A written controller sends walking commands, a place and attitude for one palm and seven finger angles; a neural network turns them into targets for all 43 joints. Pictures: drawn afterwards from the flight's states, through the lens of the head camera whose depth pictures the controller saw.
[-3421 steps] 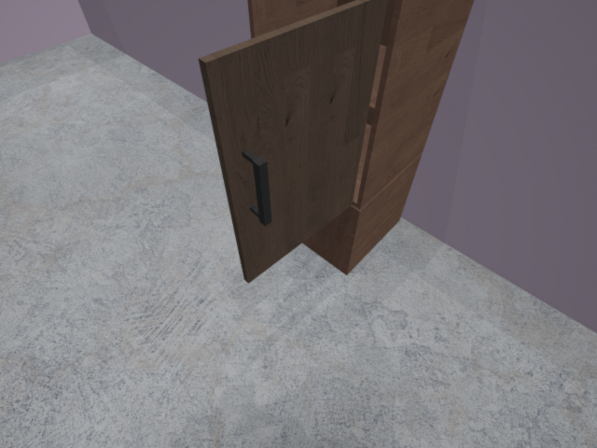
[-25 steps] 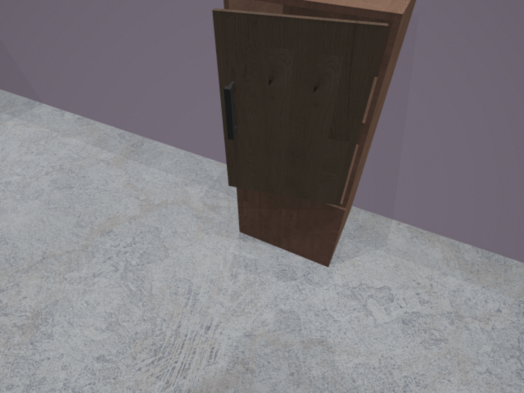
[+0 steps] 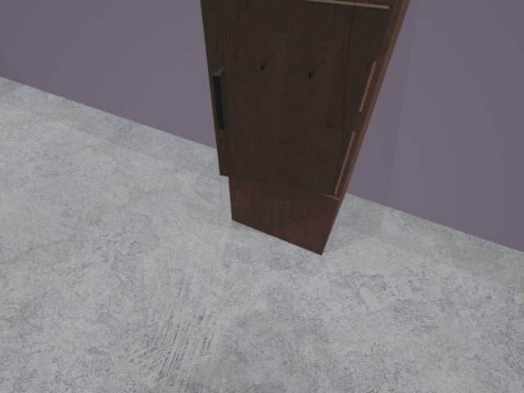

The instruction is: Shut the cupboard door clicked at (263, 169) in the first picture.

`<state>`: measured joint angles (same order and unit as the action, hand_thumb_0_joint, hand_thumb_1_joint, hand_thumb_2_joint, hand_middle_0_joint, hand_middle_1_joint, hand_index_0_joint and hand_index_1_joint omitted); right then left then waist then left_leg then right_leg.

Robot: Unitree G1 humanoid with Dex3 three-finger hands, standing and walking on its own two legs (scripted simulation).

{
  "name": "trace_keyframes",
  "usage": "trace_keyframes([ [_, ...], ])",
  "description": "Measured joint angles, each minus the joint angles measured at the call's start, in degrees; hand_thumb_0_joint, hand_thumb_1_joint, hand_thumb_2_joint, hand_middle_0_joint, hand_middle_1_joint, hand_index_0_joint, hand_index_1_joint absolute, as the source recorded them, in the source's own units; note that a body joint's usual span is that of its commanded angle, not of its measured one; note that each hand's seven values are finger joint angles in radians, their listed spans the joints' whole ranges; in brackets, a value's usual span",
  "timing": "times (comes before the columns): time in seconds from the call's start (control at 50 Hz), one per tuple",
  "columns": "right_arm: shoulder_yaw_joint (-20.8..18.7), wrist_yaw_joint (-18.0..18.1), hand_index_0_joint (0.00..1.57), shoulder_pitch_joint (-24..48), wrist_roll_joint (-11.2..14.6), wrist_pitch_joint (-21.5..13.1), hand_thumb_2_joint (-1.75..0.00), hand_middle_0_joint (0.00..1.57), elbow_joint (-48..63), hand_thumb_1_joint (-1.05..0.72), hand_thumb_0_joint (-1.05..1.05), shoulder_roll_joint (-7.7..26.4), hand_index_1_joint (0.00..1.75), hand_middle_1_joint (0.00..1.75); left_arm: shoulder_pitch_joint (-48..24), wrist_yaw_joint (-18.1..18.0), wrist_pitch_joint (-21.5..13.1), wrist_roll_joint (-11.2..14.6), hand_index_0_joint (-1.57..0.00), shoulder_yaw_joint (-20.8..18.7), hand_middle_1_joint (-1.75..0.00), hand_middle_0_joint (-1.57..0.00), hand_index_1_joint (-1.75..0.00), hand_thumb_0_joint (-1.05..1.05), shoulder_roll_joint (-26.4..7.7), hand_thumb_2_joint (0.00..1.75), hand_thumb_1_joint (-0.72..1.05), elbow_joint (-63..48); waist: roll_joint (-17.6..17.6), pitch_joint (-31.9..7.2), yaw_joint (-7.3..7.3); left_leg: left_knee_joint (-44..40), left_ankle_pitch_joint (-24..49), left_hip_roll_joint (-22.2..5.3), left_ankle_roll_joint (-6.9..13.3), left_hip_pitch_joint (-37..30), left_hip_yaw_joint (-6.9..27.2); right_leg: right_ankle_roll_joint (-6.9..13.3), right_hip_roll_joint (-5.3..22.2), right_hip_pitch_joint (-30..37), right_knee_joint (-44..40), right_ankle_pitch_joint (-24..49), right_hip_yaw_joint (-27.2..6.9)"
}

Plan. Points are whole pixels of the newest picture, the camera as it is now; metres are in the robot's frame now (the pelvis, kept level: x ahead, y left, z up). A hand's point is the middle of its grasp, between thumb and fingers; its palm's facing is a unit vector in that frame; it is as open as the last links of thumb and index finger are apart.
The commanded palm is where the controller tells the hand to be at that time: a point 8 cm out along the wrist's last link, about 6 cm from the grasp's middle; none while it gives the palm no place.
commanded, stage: look to check the result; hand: left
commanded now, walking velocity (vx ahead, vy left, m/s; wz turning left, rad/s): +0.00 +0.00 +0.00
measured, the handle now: (221, 98) +0.83 +0.15 -0.01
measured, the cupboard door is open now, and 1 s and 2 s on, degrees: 12 12 12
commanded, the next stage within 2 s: turn to face it in 0.32 s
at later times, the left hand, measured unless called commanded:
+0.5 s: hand out of the picture +0.01 +0.19 -0.18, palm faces +0.01 -0.97 -0.23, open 7.4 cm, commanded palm none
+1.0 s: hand out of the picture +0.01 +0.18 -0.18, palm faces -0.06 -0.98 -0.21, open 7.4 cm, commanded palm none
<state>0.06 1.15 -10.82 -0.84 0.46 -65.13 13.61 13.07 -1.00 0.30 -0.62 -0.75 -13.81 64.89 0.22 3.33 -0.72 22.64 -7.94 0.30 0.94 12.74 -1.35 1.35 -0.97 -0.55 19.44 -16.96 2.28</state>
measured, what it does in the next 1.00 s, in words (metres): stands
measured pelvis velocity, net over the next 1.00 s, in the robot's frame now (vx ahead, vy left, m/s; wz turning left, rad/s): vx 0.00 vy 0.00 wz -0.10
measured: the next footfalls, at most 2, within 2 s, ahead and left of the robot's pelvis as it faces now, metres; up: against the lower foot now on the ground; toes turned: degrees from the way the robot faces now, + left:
right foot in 1.60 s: +0.24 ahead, -0.14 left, +0.00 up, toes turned -15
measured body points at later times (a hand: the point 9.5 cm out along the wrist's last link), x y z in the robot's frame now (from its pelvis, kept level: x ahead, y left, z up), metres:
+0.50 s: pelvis +0.01 +0.00 +0.00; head +0.01 +0.00 +0.45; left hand +0.01 +0.24 -0.16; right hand +0.05 -0.25 -0.15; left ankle +0.05 +0.11 -0.74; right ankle -0.07 -0.10 -0.74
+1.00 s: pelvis +0.00 +0.00 -0.01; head +0.01 -0.01 +0.44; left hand +0.02 +0.23 -0.17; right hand -0.03 -0.23 -0.17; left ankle +0.05 +0.11 -0.74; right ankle -0.07 -0.10 -0.74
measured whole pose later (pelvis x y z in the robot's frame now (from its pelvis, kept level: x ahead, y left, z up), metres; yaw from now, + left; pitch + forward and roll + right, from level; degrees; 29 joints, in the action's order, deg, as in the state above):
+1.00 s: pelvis +0.00 +0.00 -0.01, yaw -6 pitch -2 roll +0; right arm -1.4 2.1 -15.5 -1.2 1.8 -64.2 9.4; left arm 16.4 -1.3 1.9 -1.0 -2.0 -8.9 63.2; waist -0.6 3.5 -1.1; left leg 29.6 -12.5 -2.8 0.4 15.0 -6.2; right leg 2.0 -2.9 -5.5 27.8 -20.3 -2.9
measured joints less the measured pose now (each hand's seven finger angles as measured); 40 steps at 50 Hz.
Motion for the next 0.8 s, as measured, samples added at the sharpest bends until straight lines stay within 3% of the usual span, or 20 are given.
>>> trace_keyframes([
  [0.48, 0.2, 0.2, 0.2, 0.6, 0.0, -0.1, -0.9, 0.2, 0.2, -0.91, 0.0, -1.1, 0.3, 0.29, 2.1, -0.4, -0.2, -0.1, -0.2, 0.5, -0.3, -0.2, -0.3, 0.01, 1.9, 0.89, 0.91, 0.6, 0.2, -1.1, 0.6, -0.5, -0.8, 0.1, -0.2, -1.5, -0.3, 0.1, 0.2, 1.4, -0.7, -0.6, -0.4],
  [0.8, -0.5, 1.0, 0.2, -2.4, -0.1, 1.0, -0.9, 0.2, 0.6, -0.91, 0.0, -3.6, 0.3, 0.29, 3.8, -0.6, 1.4, -0.1, -0.2, -0.5, -0.3, -0.2, -0.3, 0.01, 4.3, 0.89, 0.91, -0.4, -0.3, -0.3, 0.33, 4.3, -3.5, -2.4, -0.8, 0.5, -3.2, 0.7, -1.5, -1.7, 4.0, -2.0, -3.5],
])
